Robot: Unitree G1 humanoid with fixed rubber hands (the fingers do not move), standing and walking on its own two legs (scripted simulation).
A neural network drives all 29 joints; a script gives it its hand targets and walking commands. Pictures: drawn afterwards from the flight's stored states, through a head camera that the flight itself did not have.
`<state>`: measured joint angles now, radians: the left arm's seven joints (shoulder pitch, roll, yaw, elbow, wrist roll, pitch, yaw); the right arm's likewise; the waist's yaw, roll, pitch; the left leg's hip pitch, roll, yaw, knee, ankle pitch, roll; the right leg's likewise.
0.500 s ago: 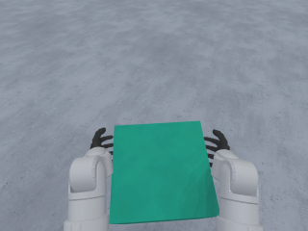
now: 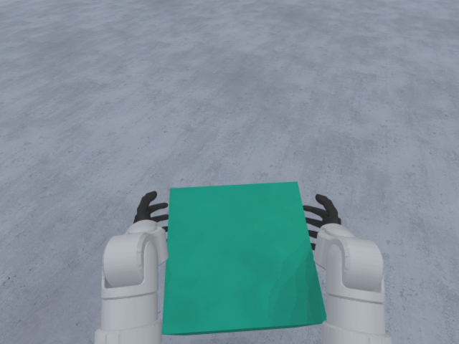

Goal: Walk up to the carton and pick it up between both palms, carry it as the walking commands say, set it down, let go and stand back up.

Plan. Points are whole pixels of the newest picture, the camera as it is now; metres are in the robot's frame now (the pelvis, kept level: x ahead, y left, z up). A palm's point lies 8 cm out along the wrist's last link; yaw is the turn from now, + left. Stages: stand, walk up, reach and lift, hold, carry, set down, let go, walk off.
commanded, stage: carry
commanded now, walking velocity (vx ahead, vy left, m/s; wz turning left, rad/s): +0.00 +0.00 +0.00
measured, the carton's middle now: (237, 263) +0.29 +0.00 +0.00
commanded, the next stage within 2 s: none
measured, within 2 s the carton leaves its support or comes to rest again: neither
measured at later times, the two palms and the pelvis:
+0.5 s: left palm (158, 230) +0.30 +0.13 +0.09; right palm (336, 234) +0.30 -0.16 +0.08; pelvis +0.01 -0.01 +0.00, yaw +0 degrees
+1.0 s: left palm (162, 228) +0.31 +0.13 +0.08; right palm (333, 232) +0.31 -0.16 +0.07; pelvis +0.01 -0.02 +0.00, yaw +0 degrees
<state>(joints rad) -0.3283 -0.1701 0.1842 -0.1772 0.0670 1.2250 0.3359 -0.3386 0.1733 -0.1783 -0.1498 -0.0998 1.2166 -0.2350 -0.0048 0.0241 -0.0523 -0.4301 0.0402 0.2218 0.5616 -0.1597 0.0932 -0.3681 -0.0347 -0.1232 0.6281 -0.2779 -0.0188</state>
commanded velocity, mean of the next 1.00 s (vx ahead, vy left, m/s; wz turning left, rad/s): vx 0.00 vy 0.00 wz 0.00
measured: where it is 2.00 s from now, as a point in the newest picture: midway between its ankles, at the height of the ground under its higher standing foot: outside the picture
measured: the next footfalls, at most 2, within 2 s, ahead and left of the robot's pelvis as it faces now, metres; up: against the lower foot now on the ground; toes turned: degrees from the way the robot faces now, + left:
left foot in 1.68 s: +0.07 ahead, +0.09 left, +0.00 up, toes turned +18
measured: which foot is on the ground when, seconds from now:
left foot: down 0.00-1.00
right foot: down 0.00-1.00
